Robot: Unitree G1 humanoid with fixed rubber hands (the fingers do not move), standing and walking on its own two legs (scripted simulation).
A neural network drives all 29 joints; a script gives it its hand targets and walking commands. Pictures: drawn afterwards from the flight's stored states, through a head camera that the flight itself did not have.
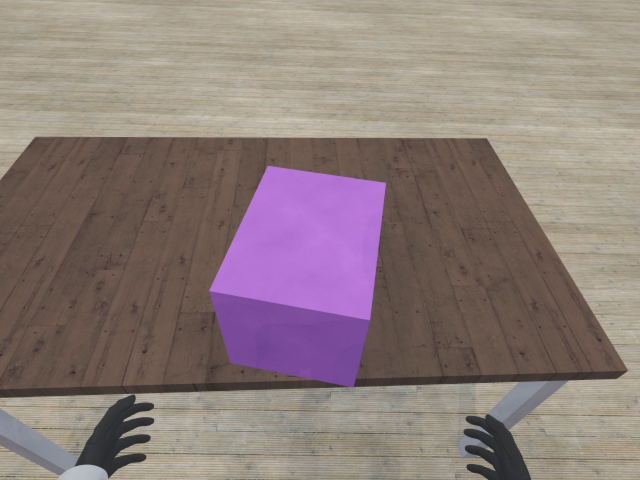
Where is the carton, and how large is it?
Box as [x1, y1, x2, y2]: [209, 166, 385, 387]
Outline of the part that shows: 268,166 209,290 230,362 353,387 370,316 385,183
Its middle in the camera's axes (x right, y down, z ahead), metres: -0.01 +0.05 +0.63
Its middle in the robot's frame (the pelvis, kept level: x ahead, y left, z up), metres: +0.44 +0.03 -0.03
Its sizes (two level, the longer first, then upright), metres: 0.264 0.200 0.198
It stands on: a table, 0.65 m high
